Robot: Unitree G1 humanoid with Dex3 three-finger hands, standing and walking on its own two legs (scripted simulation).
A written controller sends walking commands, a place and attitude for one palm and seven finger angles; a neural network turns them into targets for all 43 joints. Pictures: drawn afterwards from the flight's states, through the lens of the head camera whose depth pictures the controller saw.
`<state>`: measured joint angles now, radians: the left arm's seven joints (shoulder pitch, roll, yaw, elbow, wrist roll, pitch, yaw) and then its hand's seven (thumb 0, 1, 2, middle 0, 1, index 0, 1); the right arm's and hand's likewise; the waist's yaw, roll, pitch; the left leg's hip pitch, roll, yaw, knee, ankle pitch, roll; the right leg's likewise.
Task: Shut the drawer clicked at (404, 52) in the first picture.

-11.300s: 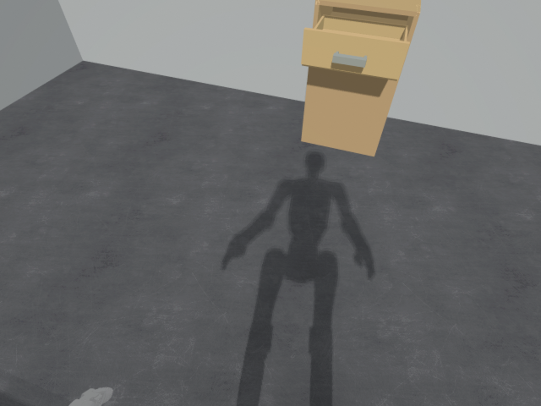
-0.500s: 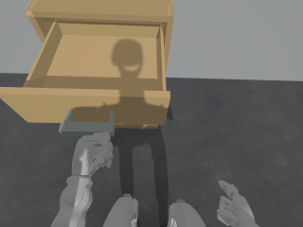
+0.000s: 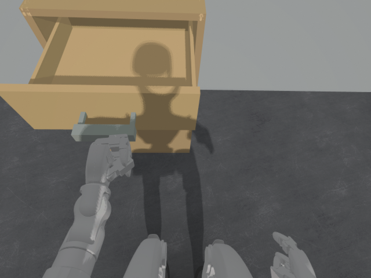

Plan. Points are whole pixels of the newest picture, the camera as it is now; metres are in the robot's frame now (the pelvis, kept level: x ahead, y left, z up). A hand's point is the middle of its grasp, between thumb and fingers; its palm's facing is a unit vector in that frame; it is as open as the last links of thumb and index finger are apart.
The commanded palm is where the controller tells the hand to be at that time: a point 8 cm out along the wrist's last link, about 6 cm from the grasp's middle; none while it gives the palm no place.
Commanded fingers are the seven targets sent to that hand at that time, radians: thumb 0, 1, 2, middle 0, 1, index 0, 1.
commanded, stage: push the drawer shut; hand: left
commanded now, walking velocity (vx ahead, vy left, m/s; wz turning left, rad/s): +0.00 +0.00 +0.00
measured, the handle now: (106, 124) +0.43 +0.19 +0.03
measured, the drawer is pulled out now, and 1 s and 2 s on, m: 0.24 0.12 0.00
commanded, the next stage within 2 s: none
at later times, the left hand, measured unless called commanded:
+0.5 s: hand (133, 130) +0.42 +0.13 +0.02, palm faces +0.03 -1.00 -0.05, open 3.4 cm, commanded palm +0.41 +0.18 +0.03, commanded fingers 0.00 0.90 0.90 -1.40 -1.60 -1.40 -1.60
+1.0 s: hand (134, 113) +0.47 +0.14 +0.02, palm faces +0.04 -1.00 -0.05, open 3.5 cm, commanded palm +0.46 +0.18 +0.03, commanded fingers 0.00 0.90 0.90 -1.40 -1.60 -1.40 -1.60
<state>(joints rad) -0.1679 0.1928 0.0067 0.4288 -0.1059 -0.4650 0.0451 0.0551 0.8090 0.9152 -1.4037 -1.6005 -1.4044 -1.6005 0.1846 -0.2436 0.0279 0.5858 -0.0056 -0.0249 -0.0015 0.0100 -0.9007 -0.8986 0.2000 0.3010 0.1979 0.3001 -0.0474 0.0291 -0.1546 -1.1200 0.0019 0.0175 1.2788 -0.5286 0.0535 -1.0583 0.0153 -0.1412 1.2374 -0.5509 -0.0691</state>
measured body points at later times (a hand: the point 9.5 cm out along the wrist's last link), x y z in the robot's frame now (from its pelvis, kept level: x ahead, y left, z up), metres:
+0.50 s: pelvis +0.00 +0.01 +0.00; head +0.13 +0.02 +0.44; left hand +0.42 +0.19 +0.03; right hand +0.09 -0.25 -0.12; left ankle +0.04 +0.09 -0.62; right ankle +0.02 -0.08 -0.62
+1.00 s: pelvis +0.00 +0.01 +0.00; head +0.13 +0.02 +0.42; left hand +0.46 +0.19 +0.03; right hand +0.05 -0.25 -0.12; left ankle +0.04 +0.09 -0.62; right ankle +0.02 -0.08 -0.62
